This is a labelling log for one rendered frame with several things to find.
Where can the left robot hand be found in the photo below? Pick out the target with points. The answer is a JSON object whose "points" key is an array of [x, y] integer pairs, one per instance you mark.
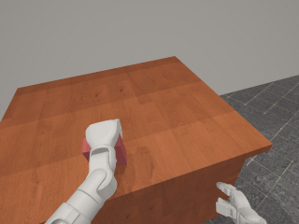
{"points": [[104, 133]]}

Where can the right robot hand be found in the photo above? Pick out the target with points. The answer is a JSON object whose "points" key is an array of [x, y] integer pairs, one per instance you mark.
{"points": [[237, 200]]}

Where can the robot left forearm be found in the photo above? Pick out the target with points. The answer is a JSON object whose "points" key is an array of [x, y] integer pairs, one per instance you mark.
{"points": [[99, 185]]}

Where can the robot right forearm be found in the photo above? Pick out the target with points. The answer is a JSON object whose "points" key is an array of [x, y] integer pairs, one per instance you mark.
{"points": [[246, 215]]}

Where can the table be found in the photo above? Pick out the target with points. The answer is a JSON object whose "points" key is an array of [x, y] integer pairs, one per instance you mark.
{"points": [[180, 138]]}

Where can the sponge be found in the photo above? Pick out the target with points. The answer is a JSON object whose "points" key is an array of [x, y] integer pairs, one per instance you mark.
{"points": [[120, 151]]}

